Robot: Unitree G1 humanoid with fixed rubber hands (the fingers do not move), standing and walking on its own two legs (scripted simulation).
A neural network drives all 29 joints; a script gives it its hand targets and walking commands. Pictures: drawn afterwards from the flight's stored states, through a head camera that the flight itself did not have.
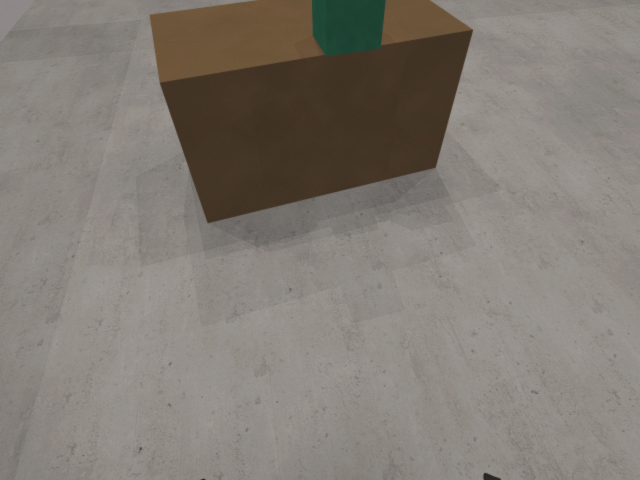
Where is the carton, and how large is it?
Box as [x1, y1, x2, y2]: [312, 0, 385, 55]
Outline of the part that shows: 312,0 313,35 326,55 380,48 385,0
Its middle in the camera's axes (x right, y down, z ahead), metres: +0.09 -0.76 +1.29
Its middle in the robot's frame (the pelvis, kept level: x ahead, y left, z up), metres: +1.49 -0.04 -0.03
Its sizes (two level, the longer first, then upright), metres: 0.193 0.175 0.191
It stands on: a pedestal, 0.63 m high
